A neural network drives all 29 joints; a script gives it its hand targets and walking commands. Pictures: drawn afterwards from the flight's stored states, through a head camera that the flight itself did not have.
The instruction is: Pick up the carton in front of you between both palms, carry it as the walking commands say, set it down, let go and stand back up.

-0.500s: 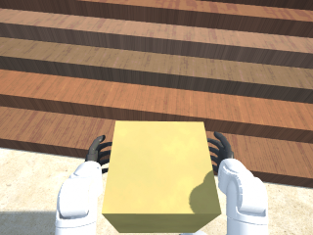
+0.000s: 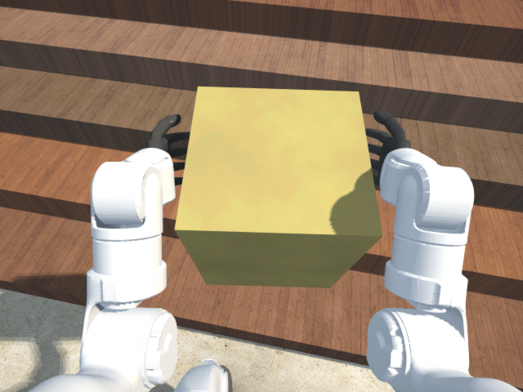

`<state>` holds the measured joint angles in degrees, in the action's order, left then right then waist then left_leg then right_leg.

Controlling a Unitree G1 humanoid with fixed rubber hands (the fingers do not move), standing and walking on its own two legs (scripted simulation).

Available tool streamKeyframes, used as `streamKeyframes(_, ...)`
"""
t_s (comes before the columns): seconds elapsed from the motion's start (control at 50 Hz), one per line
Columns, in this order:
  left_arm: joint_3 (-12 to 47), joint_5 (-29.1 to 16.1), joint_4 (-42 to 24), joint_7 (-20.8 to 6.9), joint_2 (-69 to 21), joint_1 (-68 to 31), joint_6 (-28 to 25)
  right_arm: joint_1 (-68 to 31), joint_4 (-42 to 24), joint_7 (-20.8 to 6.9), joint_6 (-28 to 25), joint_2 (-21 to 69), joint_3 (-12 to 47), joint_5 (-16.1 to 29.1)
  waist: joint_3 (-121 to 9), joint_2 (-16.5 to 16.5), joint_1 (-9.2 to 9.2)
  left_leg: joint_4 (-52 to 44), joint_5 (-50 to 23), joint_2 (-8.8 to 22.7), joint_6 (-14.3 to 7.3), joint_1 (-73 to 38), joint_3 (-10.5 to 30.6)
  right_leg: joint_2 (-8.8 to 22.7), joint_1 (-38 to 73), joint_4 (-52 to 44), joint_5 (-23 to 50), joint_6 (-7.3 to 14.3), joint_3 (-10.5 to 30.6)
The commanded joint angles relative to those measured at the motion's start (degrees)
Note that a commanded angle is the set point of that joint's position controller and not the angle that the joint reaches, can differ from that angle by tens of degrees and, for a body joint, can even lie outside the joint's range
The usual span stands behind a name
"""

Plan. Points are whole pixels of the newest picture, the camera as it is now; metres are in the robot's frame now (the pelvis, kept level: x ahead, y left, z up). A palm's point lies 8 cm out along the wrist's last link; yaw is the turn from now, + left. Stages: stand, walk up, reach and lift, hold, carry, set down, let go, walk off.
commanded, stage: carry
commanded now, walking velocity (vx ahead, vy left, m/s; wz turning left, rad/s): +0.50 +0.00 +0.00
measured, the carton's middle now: (272, 200) +0.37 +0.00 +0.08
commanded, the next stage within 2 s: none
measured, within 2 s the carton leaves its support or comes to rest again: neither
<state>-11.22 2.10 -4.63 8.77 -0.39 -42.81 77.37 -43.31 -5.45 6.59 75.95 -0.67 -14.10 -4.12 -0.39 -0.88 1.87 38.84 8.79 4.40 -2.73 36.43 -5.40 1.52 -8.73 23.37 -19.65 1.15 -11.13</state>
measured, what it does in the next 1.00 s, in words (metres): climbs: left foot, then right foot 0.13 m higher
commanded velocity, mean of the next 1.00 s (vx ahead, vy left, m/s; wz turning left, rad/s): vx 0.50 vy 0.00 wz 0.00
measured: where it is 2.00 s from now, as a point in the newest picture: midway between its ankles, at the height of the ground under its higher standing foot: (296, 71)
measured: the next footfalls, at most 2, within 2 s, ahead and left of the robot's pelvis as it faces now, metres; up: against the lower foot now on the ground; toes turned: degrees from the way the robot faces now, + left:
left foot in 0.06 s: +0.22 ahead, +0.10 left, +0.00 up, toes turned +7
right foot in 0.52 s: +0.52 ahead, -0.11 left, +0.13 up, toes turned +0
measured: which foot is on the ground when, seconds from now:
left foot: up 0.00-0.04, down 0.06-0.52, up 0.54-0.88, down 0.90-1.00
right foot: down 0.00-0.08, up 0.10-0.50, down 0.52-0.92, up 0.94-1.00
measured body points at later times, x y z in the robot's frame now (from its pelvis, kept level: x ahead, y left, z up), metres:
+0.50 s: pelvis +0.34 -0.01 +0.00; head +0.42 +0.01 +0.44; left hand +0.75 +0.13 +0.14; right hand +0.74 -0.17 +0.15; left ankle +0.18 +0.10 -0.73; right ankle +0.46 -0.10 -0.58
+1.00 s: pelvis +0.70 -0.03 +0.18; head +0.74 -0.05 +0.63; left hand +1.11 +0.12 +0.35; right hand +1.10 -0.18 +0.33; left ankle +0.81 +0.05 -0.48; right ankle +0.53 -0.13 -0.39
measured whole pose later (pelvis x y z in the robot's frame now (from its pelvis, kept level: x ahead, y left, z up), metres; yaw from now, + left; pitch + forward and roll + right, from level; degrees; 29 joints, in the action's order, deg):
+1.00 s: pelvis +0.70 -0.03 +0.18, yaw +1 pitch +4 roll +5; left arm -17.0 -0.2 10.3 7.0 4.5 -53.2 74.7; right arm -49.7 4.1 7.5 74.1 1.3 -13.3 -8.4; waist 1.6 1.9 -0.8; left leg 55.8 17.9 -3.3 -6.8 41.9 -11.0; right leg -5.2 -23.9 84.3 -16.1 2.9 6.9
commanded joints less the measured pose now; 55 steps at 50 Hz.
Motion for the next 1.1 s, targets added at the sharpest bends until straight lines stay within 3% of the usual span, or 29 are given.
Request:
streamKeyframes(0.0, 32.55, -23.64, 2.96, -13.29, -51.89, -48.63, -2.03, -40.89, 11.26, -12.42, 0.5, 54.79, 33.74, 25.24, -27.37, 2.22, -7.48, -11.26, -8.49, -2.83, -2.57, -35.47, -3.3, 4.75, -1.08, 24.41, 29.83, 2.32, -0.02)
streamKeyframes(0.02, 31.85, -23.67, 3.39, -13.04, -52.36, -49.8, -1.9, -42.07, 12.67, -12.58, 0.27, 53.66, 32.42, 25.7, -31.46, -12.65, -7.96, -11.1, -16.16, 11.48, -7.64, -47.99, 19.09, -0.02, -16.08, 37.88, 8.22, -0.11, 1.75)
streamKeyframes(0.04, 32.09, -24.16, 4.4, -12.63, -53.21, -51.93, -1.56, -42.95, 13.62, -12.64, 0.02, 54.14, 31.11, 25.94, -33.68, -19.4, -8.07, -14.43, -19.54, 15.62, -12.61, -55.71, 32.68, -6.07, -28.98, 50.4, -11.72, -0.57, 6.72)
streamKeyframes(0.06, 31.23, -24.04, 6.03, -12.25, -54.21, -52.25, -1.33, -45.79, 12.98, -12.66, 0.09, 55.64, 30.61, 26.51, -34.77, -16.97, -7.96, -14.49, -18.38, 15.81, -13.5, -57.58, 35.08, -3.92, -34.42, 56.95, -11.95, 1.05, 10.92)
streamKeyframes(0.08, 29.5, -23.22, 4.41, -11.49, -55.33, -54.89, -1.77, -50.1, 10.47, -12.86, -0.09, 59.06, 31.76, 28.24, -34.72, -10.29, -6.85, -13.55, -18.59, 14.52, -12.45, -57.55, 30.6, -2.04, -36.42, 60.2, -7.83, 2.23, 11.89)
streamKeyframes(0.12, 26.81, -21.95, 3.04, -10.08, -56.66, -55.79, -1.91, -55.93, 6.17, -13.27, -0.13, 62.64, 31.73, 31.46, -32.98, -5.53, -6.11, -13.19, -18.75, 13.74, -10.63, -52.09, 24.34, 0.03, -38.57, 61.03, -5.42, 1.82, 12.25)
streamKeyframes(0.22, 25.54, -18.79, -0.14, -8.79, -57.78, -49.95, -2.24, -52.5, -1.29, -11.9, -0.17, 63.1, 30.95, 30.21, -32.7, -4.7, -6.17, -11.28, -23.37, 12.57, -11.28, -56.0, 18.36, -0.06, -48.13, 62.1, -4.98, 2.6, 9.15)
streamKeyframes(0.32, 30.61, -17.6, -4.99, -9.39, -54.67, -49.57, -2.72, -49.32, -4.99, -11.13, -0.73, 59.27, 34.8, 27.45, -30.32, -5.05, -11.09, -12.93, -24.96, 17.02, -15.37, -71.03, 24.08, 1.29, -75.1, 88.58, -17.09, 4.85, 9.49)
streamKeyframes(0.38, 31.71, -15.47, -1.49, -9.89, -51.48, -46.34, -3.16, -47.5, -2.78, -11.76, -0.87, 56.71, 36.92, 27.4, -23.72, -2.24, -10.5, -15.56, -32.23, 10.16, -9.33, -68.89, 15.66, 1.77, -74.48, 73.28, -22.88, 5.11, 6.36)
streamKeyframes(0.4, 32.03, -14.73, 0.49, -10.11, -50.71, -44.34, -3.18, -44.28, -0.03, -12.2, -0.91, 56.09, 36.55, 26.91, -22.46, -3.31, -8.71, -19.59, -37.6, 7.49, -7.83, -59.86, 10.85, 1.37, -61.81, 58.15, -18.58, 5.27, 3.12)
streamKeyframes(0.42, 32.36, -15.08, 0.55, -10.32, -50.96, -43.76, -3.34, -43.85, 0.88, -13.04, -1.01, 57.0, 36.83, 27.29, -25.33, -5.65, -3.57, -20.73, -52.91, 5.75, -5.47, -44.6, 5.26, -0.47, -37.28, 41.32, -8.99, 6.66, 2.29)
streamKeyframes(0.46, 32.92, -15.17, 3.0, -10.64, -52.99, -42.23, -3.52, -42.29, 4.16, -14.56, -0.9, 58.85, 36.98, 27.34, -35.43, -17.65, 7.67, -0.73, -90.27, 6.16, -5.09, -33.21, -1.8, -9.65, -4.3, 33.38, 6.09, 6.63, -5.65)
streamKeyframes(0.48, 34.34, -16.22, 0.46, -11.14, -55.93, -43.46, -4.47, -46.47, 1.57, -14.92, -1.28, 59.71, 37.5, 28.12, -41.02, -9.58, 15.02, 22.29, -80.17, 3.12, -1.21, -25.76, 0.71, -6.59, 9.23, 23.08, 15.29, 10.6, 7.52)
streamKeyframes(0.5, 35.31, -18.51, -2.74, -11.88, -56.77, -46.81, -5.17, -48.54, -0.45, -15.16, -1.6, 62.96, 38.24, 28.79, -44.62, 14.19, 12.88, 49.28, -4.13, -10.24, 3.86, -10.06, 4.79, 10.46, 20.31, 8.72, 52.26, 19.82, 40.37)
streamKeyframes(0.52, 36.34, -20.39, -3.21, -12.38, -57.56, -44.55, -5.33, -46.8, 0.89, -14.49, -1.49, 60.92, 36.8, 27.25, -51.03, 20.08, 8.88, 70.08, 12.32, -16.83, 2.78, 0.37, 12.79, 16.46, 28.28, 6.44, 66.68, 25.48, 56.55)
streamKeyframes(0.54, 38.88, -24.02, -6.66, -12.96, -62.06, -46.38, -6.11, -45.08, 0.07, -13.59, -2.06, 62.09, 35.98, 25.27, -49.95, 11.03, 8.91, 75.03, 9.63, -12.74, 1.0, 6.35, 19.58, 13.02, 30.51, 12.28, 53.78, 21.51, 49.84)
streamKeyframes(0.58, 40.41, -28.73, -6.85, -14.21, -66.18, -49.89, -6.39, -38.83, 2.44, -11.64, -2.59, 58.44, 33.15, 19.3, -36.04, 8.6, 7.74, 69.98, 13.7, -9.3, -1.61, 18.55, 12.77, 8.86, 27.05, 10.33, 46.02, 14.03, 39.13)
streamKeyframes(0.64, 43.4, -33.39, -11.0, -15.44, -67.75, -52.52, -7.66, -35.98, -0.25, -9.87, -4.69, 55.59, 32.64, 15.31, -32.86, 5.43, 7.94, 66.44, 20.9, -7.69, -3.2, 28.95, 10.54, 10.22, 31.38, 9.23, 38.62, 12.52, 37.06)
streamKeyframes(0.7, 43.69, -35.48, -11.66, -16.39, -66.57, -55.66, -7.75, -34.06, 0.95, -8.73, -6.25, 51.49, 30.72, 11.68, -28.5, -2.19, 7.21, 51.77, 22.7, -5.35, -2.35, 28.48, 2.35, 10.7, 29.18, 5.42, 51.98, 13.58, 32.99)
streamKeyframes(0.78, 39.39, -34.46, -2.07, -17.5, -61.48, -54.71, -6.11, -33.74, 6.02, -7.55, -5.11, 45.79, 27.83, 7.63, -25.45, 7.4, 5.85, 36.25, 18.03, -4.23, -4.39, 18.73, -1.95, 6.89, 20.5, -2.14, 60.57, 10.86, 22.97)
streamKeyframes(0.82, 35.1, -32.53, 3.13, -17.93, -60.25, -52.04, -4.44, -35.89, 8.21, -7.16, -3.54, 46.02, 27.93, 8.45, -29.35, 11.16, -1.91, 18.47, 10.49, -11.14, -6.02, -14.24, -8.29, 6.29, 0.82, -2.03, 86.64, 8.18, 16.34)
streamKeyframes(0.84, 33.91, -31.68, 5.88, -18.07, -59.98, -53.59, -3.52, -37.0, 9.48, -7.24, -2.87, 46.22, 27.92, 8.97, -33.67, 12.49, -6.21, 14.43, 6.5, -11.8, -6.75, -24.95, -8.76, 7.73, -1.01, 9.98, 96.28, 7.85, 12.56)
streamKeyframes(0.86, 32.05, -29.99, 9.52, -18.0, -59.16, -52.93, -2.53, -38.74, 9.63, -7.6, -2.22, 46.64, 28.93, 10.3, -37.74, 8.73, -12.61, 6.37, 2.25, -8.12, -10.04, -38.2, 1.92, 5.38, -9.4, 29.32, 83.71, 4.85, 11.72)
streamKeyframes(0.88, 30.4, -28.16, 9.88, -17.63, -60.05, -52.76, -2.32, -41.68, 7.81, -8.31, -1.95, 48.57, 32.17, 14.34, -43.82, -10.9, -10.89, -7.89, -23.72, 10.53, -19.87, -51.03, 33.04, -7.73, -21.8, 59.98, 11.14, 0.03, 14.3)
streamKeyframes(0.9, 28.66, -27.38, 11.22, -17.15, -59.75, -51.93, -1.64, -39.77, 9.03, -8.72, -1.26, 50.26, 31.87, 16.7, -48.75, -14.57, -9.75, -12.92, -28.34, 16.38, -24.6, -51.43, 49.78, -12.23, -24.88, 82.89, -0.62, -1.07, 21.05)
streamKeyframes(0.92, 27.46, -25.61, 9.98, -16.46, -60.29, -52.42, -1.39, -42.07, 6.31, -9.36, -1.07, 54.4, 35.15, 19.98, -43.91, -7.69, -7.69, -9.44, -24.39, 14.18, -24.12, -49.91, 44.69, -8.28, -32.28, 89.92, 1.37, 0.98, 23.57)
streamKeyframes(0.96, 25.11, -22.59, 8.28, -15.4, -59.07, -51.94, -0.56, -53.12, 1.61, -11.16, -0.41, 61.66, 37.86, 27.37, -32.47, 1.41, -8.21, -11.38, -10.41, 10.98, -18.33, -41.66, 38.06, -5.26, -43.69, 87.52, 0.34, 3.24, 19.99)
streamKeyframes(1.0, 21.41, -18.09, 4.76, -13.45, -53.49, -53.15, -0.45, -62.44, -1.82, -12.66, 0.38, 66.25, 41.16, 35.22, -28.87, 4.32, -7.26, -13.87, -2.57, 10.75, -14.74, -39.51, 35.23, -3.23, -47.12, 86.1, -0.61, 4.83, 17.88)
streamKeyframes(1.08, 12.71, -9.18, 11.09, -9.8, -41.4, -46.12, -0.68, -68.07, 1.02, -13.44, 1.14, 65.93, 37.55, 40.6, -28.54, 6.17, -7.92, -14.15, -12.86, 9.96, -13.11, -41.2, 26.28, -2.1, -47.44, 72.04, -5.86, 5.15, 11.8)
